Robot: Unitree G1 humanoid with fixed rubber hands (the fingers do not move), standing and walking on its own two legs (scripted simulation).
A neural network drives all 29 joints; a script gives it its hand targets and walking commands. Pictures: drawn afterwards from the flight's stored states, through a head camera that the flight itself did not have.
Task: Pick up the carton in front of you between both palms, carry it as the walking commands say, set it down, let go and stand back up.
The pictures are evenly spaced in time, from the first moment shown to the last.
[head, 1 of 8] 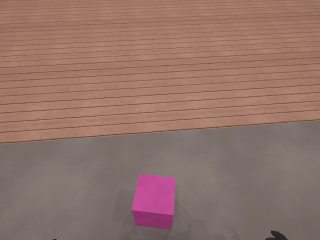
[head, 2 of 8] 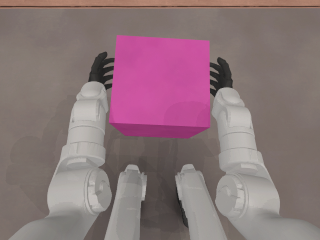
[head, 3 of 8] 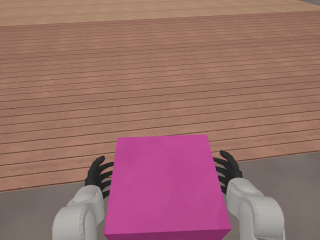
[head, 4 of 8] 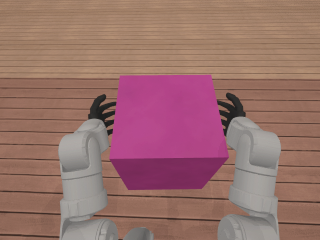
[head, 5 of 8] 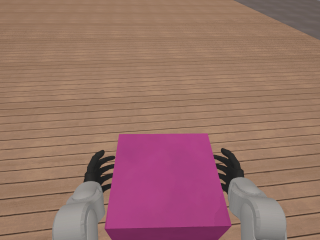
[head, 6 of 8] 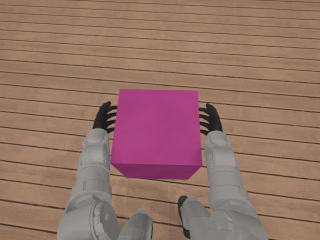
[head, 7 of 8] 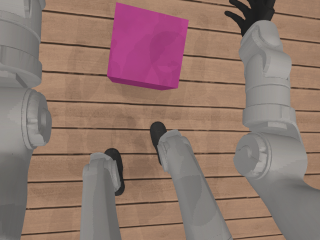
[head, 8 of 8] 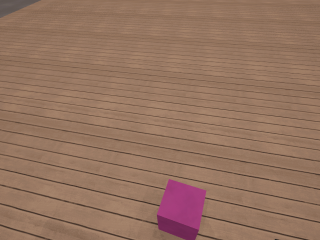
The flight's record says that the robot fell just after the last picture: no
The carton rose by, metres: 1.14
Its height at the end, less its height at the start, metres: +0.40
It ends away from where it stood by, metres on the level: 5.78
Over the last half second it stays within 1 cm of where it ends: yes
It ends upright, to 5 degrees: yes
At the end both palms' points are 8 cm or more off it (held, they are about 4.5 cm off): yes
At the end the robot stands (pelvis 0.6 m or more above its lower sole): yes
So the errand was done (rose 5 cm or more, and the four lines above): yes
